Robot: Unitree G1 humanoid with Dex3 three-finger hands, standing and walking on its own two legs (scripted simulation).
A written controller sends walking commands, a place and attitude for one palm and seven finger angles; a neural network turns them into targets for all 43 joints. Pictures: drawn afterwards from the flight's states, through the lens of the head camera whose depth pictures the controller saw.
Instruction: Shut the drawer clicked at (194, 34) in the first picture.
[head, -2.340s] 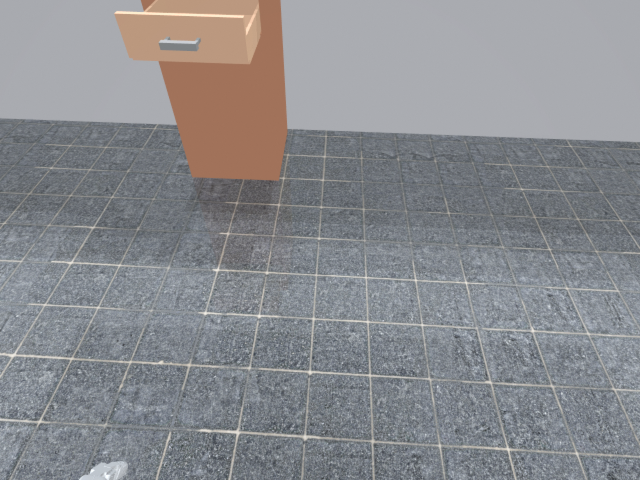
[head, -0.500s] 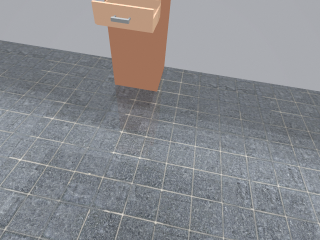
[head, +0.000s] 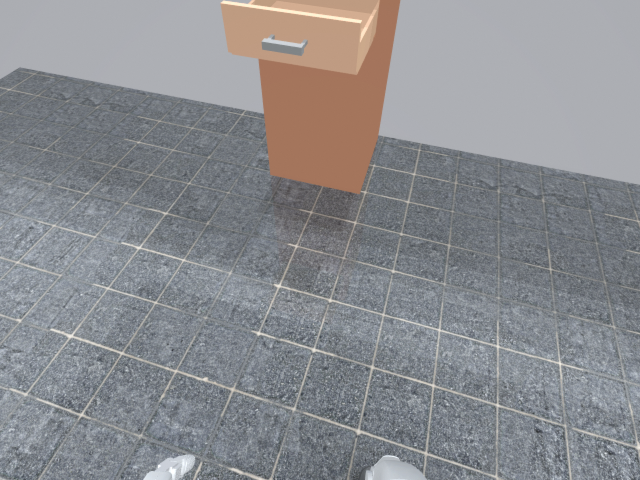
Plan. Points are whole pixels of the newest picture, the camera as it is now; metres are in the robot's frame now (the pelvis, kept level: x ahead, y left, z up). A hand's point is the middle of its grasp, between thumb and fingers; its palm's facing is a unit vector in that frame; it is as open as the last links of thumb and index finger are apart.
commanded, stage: walk to a spot facing it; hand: left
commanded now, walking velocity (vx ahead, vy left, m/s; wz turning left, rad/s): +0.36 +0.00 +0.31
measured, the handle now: (285, 43) +1.15 +0.08 +0.00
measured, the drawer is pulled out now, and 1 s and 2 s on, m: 0.26 0.26 0.26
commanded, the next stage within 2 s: turn to face it in 0.78 s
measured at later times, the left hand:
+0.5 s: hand out of the picture +0.12 +0.22 -0.19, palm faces +0.23 -0.96 -0.17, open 7.4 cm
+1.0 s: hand (202, 273) +0.50 +0.23 -0.16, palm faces +0.17 -0.96 -0.21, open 7.4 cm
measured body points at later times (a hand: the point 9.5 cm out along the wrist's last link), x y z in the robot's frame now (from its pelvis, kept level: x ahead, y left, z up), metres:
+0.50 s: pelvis +0.22 +0.04 -0.01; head +0.23 +0.07 +0.44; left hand +0.11 +0.27 -0.18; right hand +0.37 -0.18 -0.13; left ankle +0.27 +0.14 -0.73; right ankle +0.15 -0.11 -0.67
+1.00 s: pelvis +0.44 +0.03 -0.01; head +0.46 +0.02 +0.44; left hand +0.49 +0.28 -0.14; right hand +0.41 -0.19 -0.17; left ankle +0.31 +0.14 -0.66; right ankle +0.52 -0.06 -0.73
